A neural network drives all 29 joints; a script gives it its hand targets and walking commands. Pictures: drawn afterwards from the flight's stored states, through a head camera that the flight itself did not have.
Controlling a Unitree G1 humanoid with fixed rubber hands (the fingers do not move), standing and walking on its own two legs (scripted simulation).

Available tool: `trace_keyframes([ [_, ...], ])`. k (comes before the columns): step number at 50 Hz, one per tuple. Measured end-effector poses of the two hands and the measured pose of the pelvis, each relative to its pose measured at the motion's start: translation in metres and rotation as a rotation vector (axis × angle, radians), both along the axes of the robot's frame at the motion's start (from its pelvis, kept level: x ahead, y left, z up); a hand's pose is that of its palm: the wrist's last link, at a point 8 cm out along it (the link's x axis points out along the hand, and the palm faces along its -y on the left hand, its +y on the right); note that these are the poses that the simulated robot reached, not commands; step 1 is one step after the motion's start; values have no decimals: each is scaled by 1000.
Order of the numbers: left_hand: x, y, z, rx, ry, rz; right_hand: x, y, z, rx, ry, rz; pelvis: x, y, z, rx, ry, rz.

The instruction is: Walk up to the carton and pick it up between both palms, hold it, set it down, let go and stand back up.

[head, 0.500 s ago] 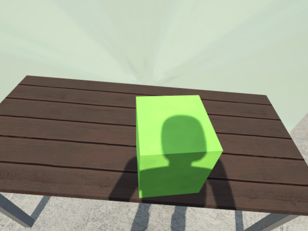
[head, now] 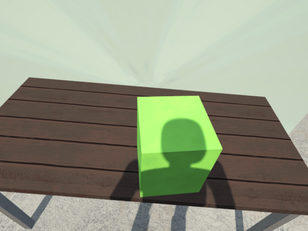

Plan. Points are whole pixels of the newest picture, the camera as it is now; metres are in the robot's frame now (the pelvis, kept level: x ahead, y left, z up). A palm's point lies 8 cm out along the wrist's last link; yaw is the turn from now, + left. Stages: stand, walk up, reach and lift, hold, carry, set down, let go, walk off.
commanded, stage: stand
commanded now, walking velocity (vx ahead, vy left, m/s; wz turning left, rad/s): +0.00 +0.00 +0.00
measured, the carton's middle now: (169, 146) +0.41 -0.01 -0.02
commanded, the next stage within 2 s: none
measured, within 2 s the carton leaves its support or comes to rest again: neither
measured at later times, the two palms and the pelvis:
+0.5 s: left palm out of the picture +0.03 +0.30 -0.12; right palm out of the picture +0.11 -0.25 -0.11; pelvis -0.01 +0.00 +0.00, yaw +0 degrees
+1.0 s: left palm out of the picture +0.02 +0.30 -0.12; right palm out of the picture +0.11 -0.25 -0.11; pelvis -0.02 +0.00 +0.00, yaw +0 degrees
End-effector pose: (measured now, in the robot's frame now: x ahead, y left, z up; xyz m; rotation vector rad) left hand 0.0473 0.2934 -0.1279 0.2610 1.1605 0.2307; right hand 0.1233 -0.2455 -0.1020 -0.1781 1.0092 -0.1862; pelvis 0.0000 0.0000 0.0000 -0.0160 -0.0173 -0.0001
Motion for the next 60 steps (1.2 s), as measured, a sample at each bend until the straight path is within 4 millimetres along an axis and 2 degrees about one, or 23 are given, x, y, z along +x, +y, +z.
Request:
trace_keyframes([
  [30, -22, 4, 5, 26, 25, 14, -11, -1, -5, 22, -14, 2, -13, -1, 0, 2, -20, 0],
  [60, -27, 6, 10, 40, 30, 18, -13, -4, -7, 27, -13, 5, -15, -1, 0, 2, -24, 0],
])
